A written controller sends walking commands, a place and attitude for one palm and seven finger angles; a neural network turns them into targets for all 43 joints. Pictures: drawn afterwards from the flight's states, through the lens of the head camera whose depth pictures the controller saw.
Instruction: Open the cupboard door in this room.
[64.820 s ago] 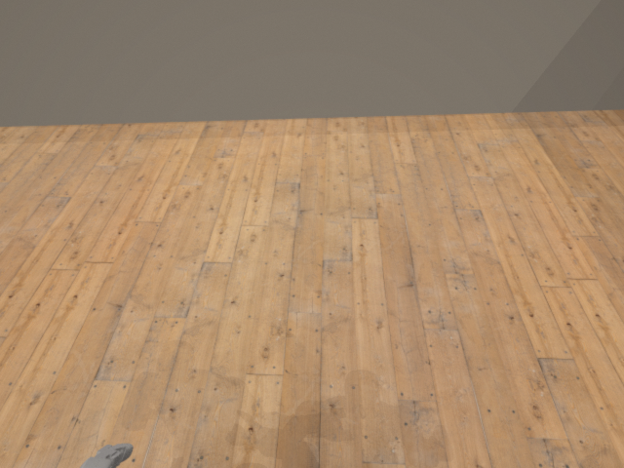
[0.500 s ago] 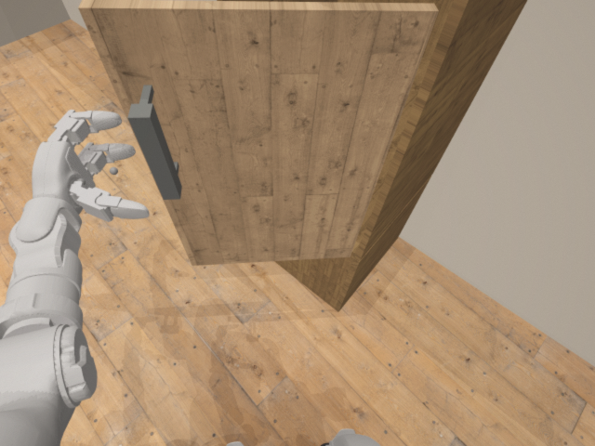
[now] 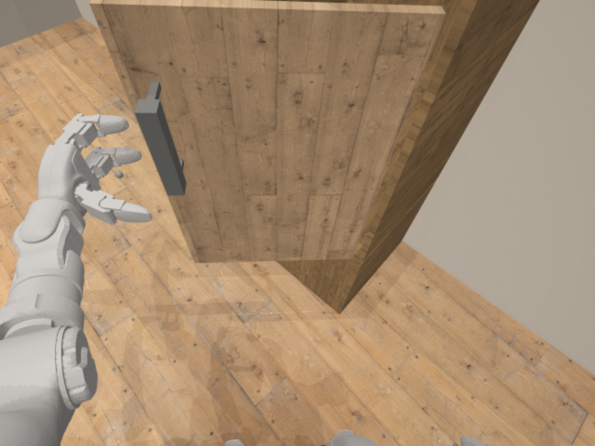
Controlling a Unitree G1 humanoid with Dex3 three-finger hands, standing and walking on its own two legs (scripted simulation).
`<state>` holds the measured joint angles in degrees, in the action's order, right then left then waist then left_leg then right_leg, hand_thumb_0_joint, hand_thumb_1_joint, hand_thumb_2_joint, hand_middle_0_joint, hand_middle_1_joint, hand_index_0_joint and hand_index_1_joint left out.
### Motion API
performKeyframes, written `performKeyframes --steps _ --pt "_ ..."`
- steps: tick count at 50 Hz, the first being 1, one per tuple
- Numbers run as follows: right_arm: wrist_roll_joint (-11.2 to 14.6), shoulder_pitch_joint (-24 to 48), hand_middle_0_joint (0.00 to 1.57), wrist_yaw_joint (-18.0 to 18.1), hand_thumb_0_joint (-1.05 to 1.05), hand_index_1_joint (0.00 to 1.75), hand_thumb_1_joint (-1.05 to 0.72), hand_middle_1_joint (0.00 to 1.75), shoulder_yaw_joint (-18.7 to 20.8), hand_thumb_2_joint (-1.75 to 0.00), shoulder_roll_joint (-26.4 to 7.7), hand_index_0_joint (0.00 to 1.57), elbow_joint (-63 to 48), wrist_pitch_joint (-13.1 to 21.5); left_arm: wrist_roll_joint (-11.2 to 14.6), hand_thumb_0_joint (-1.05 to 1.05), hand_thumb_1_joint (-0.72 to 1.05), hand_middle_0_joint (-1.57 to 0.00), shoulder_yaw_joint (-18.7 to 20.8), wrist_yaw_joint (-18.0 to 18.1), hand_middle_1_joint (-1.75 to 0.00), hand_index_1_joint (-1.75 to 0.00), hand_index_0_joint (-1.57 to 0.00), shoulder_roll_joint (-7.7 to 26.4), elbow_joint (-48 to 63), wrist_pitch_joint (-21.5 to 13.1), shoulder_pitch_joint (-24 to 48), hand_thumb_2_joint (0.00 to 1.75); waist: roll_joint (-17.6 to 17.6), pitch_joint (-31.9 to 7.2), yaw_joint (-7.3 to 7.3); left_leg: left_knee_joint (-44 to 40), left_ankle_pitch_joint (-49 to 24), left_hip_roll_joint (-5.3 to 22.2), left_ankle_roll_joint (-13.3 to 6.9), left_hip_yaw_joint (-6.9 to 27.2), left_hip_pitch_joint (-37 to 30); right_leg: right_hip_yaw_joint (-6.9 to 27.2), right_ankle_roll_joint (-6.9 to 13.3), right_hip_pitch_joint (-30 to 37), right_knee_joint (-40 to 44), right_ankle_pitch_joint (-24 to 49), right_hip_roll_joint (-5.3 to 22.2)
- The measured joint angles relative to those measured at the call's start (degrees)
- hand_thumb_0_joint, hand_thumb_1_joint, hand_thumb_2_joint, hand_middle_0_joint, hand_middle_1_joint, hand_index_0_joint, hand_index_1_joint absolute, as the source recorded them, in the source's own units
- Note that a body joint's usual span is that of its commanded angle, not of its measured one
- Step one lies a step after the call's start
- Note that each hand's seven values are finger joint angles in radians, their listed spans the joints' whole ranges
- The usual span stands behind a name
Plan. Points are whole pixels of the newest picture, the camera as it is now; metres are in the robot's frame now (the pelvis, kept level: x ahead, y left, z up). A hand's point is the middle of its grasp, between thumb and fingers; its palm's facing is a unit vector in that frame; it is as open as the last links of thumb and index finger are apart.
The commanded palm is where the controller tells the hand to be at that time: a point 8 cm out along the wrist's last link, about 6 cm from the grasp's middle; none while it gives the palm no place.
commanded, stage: move the hooked fingers beside the handle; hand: left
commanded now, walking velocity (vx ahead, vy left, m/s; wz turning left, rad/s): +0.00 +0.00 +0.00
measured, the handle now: (166, 141) +0.51 +0.17 +0.10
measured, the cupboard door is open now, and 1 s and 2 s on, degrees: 45 45 45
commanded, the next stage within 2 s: slide the fingers in behind the handle in 0.22 s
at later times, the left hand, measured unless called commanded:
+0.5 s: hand (126, 169) +0.46 +0.22 +0.10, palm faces -0.01 -1.00 +0.01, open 14.0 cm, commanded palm +0.42 +0.27 +0.10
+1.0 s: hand (151, 176) +0.44 +0.18 +0.10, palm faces +0.00 -1.00 +0.01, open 14.0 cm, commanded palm +0.42 +0.23 +0.10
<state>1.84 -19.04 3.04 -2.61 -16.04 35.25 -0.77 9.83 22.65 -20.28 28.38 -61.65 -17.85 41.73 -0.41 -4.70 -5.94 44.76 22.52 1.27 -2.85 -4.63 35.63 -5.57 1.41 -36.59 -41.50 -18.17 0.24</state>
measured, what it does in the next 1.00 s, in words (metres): stands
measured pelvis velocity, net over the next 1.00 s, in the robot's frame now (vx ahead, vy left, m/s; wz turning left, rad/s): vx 0.00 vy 0.01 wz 0.00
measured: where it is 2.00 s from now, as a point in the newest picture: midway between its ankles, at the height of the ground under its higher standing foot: outside the picture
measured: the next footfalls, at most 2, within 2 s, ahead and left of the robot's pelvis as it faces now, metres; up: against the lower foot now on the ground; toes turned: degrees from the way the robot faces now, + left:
none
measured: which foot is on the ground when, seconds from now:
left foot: down 0.00-1.00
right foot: down 0.00-1.00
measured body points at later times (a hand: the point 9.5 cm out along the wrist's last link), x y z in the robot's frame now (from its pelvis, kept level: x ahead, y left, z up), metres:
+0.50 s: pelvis +0.00 +0.01 +0.00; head +0.08 +0.02 +0.44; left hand +0.45 +0.27 +0.10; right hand +0.04 -0.26 -0.11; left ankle -0.01 +0.08 -0.71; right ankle +0.02 -0.11 -0.71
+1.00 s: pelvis +0.00 +0.01 +0.00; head +0.06 +0.01 +0.45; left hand +0.44 +0.24 +0.10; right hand +0.06 -0.26 -0.12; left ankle -0.01 +0.08 -0.71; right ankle +0.02 -0.11 -0.71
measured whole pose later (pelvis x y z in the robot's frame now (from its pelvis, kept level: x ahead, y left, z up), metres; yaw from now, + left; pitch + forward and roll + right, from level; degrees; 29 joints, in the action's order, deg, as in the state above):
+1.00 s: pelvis +0.00 +0.01 +0.00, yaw +0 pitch +12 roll -1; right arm 1.9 -19.7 1.7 -1.8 -15.3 36.9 -0.2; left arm 10.0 16.3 -12.8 19.9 -55.8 -18.6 39.3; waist -1.4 -5.2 -4.8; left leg 44.8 22.7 0.6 -3.2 -4.8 33.9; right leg -5.2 0.9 -35.0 -41.9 -18.5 0.8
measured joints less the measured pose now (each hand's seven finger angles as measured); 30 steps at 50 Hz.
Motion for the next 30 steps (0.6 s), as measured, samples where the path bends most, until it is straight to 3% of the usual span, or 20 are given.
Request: performKeyframes --steps 6,15,23,30 --pt "0.0 -1.2 0.20 -0.3 0.00 0.30 -0.90 0.30 0.1 -0.90 0.2 0.20 0.0 -0.3 0.7 -0.01 -0.50 -0.30 1.0 0.1 -1.20 -1.20 -0.30 -0.4 3.1 -1.9 -2.5 0.30 -0.3 -0.2 0.32 0.1 0.4 0.2 0.0 -0.4 -0.4 0.4 -0.1 0.3 0.0 -0.1 -0.3" --pt "0.1 -2.5 0.20 0.0 0.01 0.30 -0.90 0.30 0.0 -0.90 0.0 0.20 0.8 -0.5 0.6 -0.01 -0.50 -0.30 -0.5 -0.9 -1.20 -1.20 -0.30 1.1 0.4 -0.4 -0.5 0.30 -0.4 0.1 -0.08 0.7 0.4 0.0 -0.2 0.0 0.7 0.0 -0.2 -0.4 -0.2 -0.1 0.0" --pt "-0.1 -3.2 0.20 -0.4 0.01 0.30 -0.90 0.30 0.6 -0.90 0.1 0.20 1.4 -0.5 1.1 -0.01 -0.50 -0.30 -0.5 0.4 -1.20 -1.20 -0.30 -1.3 3.2 -1.5 -1.3 0.30 -0.3 -0.4 -0.36 0.7 0.7 0.0 -0.4 -0.3 0.7 0.4 -0.5 -0.6 -0.2 -0.2 0.0" --pt "-0.1 -3.3 0.20 -1.1 0.01 0.30 -0.90 0.30 0.9 -0.90 0.5 0.20 1.0 -0.8 1.0 -0.01 -0.50 -0.30 -2.0 2.9 -1.20 -1.20 -0.30 -4.3 6.0 0.1 -3.5 0.30 -0.8 -1.3 -0.09 -0.1 0.8 -0.1 -0.6 -0.8 -0.7 1.0 -0.8 0.5 0.4 -0.2 0.0"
